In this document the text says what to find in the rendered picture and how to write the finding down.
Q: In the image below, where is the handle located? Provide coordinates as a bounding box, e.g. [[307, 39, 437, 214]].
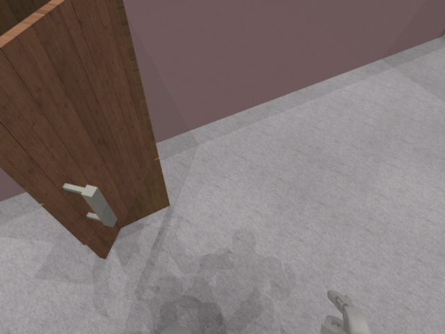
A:
[[63, 183, 118, 227]]

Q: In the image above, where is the cupboard door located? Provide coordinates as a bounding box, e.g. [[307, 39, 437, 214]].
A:
[[0, 0, 154, 259]]

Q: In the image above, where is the robot right hand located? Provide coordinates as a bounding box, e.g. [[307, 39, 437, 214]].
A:
[[321, 290, 372, 334]]

